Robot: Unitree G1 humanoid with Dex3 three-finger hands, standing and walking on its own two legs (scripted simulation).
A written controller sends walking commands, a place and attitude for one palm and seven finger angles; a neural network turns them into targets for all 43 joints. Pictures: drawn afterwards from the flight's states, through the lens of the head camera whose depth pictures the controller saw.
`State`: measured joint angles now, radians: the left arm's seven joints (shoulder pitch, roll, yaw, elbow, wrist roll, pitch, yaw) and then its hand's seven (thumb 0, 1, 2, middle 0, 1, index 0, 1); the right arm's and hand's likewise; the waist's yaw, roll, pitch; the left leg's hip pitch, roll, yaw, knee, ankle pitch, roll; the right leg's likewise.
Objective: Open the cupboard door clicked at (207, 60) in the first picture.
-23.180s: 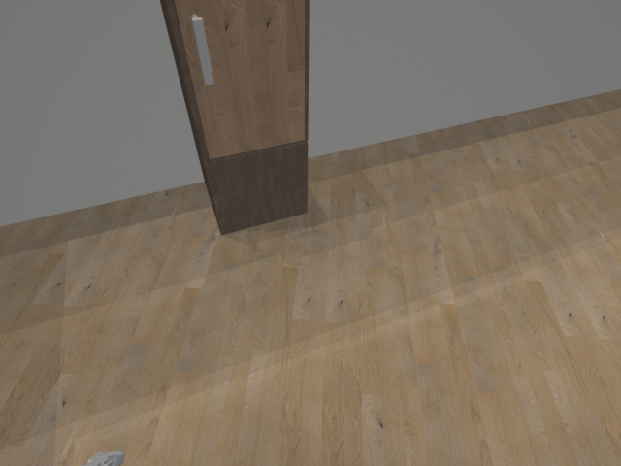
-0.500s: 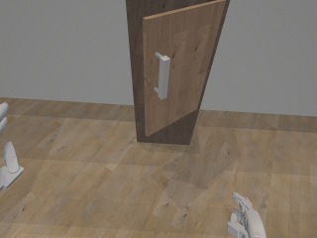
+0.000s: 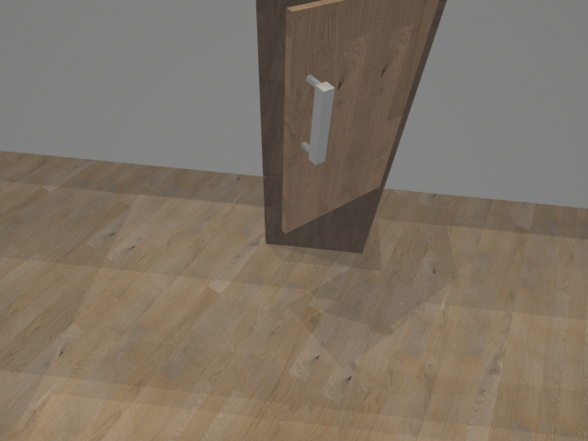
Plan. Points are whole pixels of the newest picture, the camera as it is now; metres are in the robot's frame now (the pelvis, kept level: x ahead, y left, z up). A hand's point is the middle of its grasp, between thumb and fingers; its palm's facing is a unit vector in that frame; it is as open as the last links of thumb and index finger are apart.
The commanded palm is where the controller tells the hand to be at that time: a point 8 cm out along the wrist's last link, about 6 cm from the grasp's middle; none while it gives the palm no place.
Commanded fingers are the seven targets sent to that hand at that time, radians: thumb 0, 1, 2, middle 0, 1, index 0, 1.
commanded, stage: let the arm hang, fingers relaxed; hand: left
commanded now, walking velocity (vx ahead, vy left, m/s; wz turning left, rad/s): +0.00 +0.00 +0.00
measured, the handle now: (314, 121) +0.69 +0.00 +0.04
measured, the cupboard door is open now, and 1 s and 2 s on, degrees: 39 39 39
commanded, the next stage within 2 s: look to check the result in 0.64 s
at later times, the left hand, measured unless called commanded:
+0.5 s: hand out of the picture +0.04 +0.19 -0.17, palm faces +0.01 -0.97 -0.23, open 7.3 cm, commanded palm none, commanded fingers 0.00 0.90 0.90 -0.20 -0.30 -0.20 -0.30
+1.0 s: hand out of the picture +0.04 +0.19 -0.16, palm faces +0.00 -0.97 -0.26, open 7.4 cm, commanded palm none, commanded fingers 0.00 0.90 0.90 -0.20 -0.30 -0.20 -0.30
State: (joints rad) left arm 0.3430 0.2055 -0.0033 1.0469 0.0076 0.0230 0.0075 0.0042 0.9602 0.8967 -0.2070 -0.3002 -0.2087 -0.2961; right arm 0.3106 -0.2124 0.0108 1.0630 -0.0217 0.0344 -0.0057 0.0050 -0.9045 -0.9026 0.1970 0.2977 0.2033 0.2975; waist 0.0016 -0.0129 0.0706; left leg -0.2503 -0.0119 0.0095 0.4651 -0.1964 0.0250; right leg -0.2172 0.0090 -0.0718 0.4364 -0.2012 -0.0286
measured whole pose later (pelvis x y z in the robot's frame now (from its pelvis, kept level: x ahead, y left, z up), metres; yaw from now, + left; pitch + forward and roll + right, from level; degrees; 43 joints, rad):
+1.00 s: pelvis +0.02 -0.01 +0.01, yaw -1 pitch -2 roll +0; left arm 0.22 0.21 0.01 1.15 0.01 -0.02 0.02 0.00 0.91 0.90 -0.20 -0.30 -0.20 -0.30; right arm 0.20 -0.22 0.00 1.14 -0.02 0.00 -0.02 0.00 -0.90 -0.90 0.20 0.30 0.20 0.30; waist 0.00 0.02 0.06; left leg -0.15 -0.01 0.01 0.36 -0.18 0.01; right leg -0.14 0.02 -0.06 0.36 -0.20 -0.04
